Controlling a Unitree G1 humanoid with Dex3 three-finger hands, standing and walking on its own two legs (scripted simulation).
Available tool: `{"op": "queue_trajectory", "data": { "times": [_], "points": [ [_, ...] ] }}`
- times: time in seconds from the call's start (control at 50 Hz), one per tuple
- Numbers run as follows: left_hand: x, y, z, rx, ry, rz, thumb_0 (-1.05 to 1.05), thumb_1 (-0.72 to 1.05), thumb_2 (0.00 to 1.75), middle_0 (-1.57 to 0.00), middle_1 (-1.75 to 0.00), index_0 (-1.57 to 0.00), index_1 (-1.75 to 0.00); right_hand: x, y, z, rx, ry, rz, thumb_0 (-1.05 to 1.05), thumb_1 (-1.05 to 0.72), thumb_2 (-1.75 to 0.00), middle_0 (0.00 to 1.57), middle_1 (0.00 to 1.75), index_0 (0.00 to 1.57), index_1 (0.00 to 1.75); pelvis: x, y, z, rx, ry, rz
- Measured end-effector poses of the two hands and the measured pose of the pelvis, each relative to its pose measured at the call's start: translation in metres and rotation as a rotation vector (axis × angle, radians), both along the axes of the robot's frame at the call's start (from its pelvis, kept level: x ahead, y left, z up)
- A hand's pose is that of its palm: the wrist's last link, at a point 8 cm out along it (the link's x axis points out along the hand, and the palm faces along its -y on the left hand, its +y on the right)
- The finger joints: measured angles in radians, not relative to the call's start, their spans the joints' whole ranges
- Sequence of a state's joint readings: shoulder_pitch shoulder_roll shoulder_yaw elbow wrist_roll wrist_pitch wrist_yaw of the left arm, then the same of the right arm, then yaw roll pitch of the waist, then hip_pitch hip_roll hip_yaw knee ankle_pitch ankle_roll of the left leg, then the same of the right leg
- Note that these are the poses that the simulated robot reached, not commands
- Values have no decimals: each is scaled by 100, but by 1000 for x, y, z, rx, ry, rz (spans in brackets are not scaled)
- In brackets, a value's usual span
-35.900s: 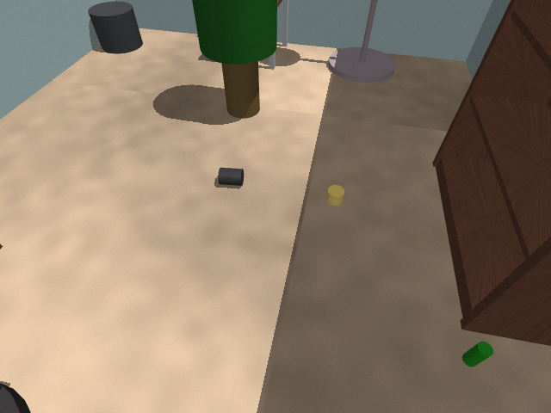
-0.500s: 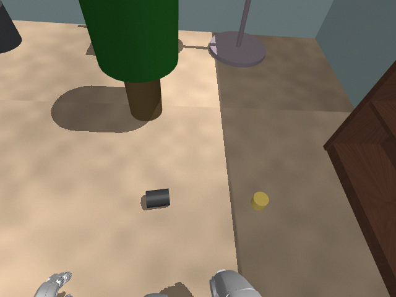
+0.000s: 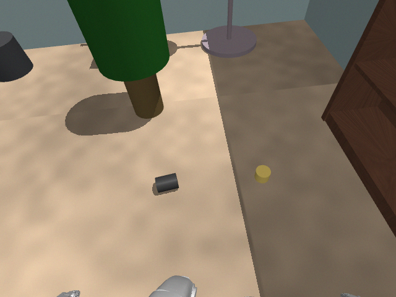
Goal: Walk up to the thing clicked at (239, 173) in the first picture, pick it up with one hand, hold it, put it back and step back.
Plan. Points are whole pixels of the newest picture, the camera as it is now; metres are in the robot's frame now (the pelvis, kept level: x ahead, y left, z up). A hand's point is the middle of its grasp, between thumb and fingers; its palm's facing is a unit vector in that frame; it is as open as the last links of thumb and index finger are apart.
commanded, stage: step back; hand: left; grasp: from above
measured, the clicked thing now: (167, 182) +0.75 +0.28 -0.72
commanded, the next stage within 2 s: none
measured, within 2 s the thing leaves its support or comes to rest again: neither
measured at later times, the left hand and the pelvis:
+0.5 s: hand out of the picture -0.08 +0.28 -0.16, palm faces +0.00 -0.93 -0.38, open 7.4 cm; pelvis -0.17 +0.00 -0.01, yaw +0 degrees
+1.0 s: hand out of the picture -0.24 +0.27 -0.15, palm faces +0.07 -0.92 -0.38, open 7.4 cm; pelvis -0.33 -0.01 -0.01, yaw +4 degrees
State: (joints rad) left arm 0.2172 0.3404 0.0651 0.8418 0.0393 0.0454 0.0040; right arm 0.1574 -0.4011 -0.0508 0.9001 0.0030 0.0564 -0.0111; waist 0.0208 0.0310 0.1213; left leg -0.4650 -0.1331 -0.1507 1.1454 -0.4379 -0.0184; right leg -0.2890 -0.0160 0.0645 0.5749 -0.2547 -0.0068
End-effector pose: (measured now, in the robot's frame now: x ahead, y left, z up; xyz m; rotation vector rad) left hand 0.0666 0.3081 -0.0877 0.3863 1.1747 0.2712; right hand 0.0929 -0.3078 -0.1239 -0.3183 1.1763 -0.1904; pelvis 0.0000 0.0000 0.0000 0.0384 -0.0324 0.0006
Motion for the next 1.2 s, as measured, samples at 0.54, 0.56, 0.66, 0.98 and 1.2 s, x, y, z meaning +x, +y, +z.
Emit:
{"op": "queue_trajectory", "data": {
  "times": [0.54, 0.56, 0.66, 0.98, 1.2],
  "points": [
    [-176, 5, -40, -40, 48, -11, 1, 90, 90, -20, -30, -21, -30, -144, -2, 19, -84, -95, 72, 0, -90, -90, 21, 30, 21, 30, -183, -4, -14, -39, 2, -25],
    [-186, 2, -40, -32, 54, -15, 1, 90, 90, -20, -30, -21, -30, -148, -6, 13, -75, -108, 70, 0, -90, -90, 21, 30, 21, 30, -192, -8, -18, -41, -4, -31],
    [-236, -17, -24, -31, 51, 2, 1, 90, 90, -20, -30, -21, -30, -185, -14, 3, -28, -89, 37, 0, -90, -90, 20, 30, 21, 29, -225, -18, -12, -44, -26, -17],
    [-307, 3, -28, -39, -82, 36, 1, 90, 90, -20, -30, -21, -30, -344, -1, 6, -63, 80, 76, 1, -90, -90, 20, 30, 21, 29, -324, -9, -12, -4, -31, 65],
    [-383, -21, -33, -78, 55, 47, 1, 90, 90, -20, -30, -21, -30, -354, -20, 16, -45, -30, 64, 1, -90, -90, 21, 30, 21, 30, -351, -27, -6, -49, -13, 26]
  ]
}}
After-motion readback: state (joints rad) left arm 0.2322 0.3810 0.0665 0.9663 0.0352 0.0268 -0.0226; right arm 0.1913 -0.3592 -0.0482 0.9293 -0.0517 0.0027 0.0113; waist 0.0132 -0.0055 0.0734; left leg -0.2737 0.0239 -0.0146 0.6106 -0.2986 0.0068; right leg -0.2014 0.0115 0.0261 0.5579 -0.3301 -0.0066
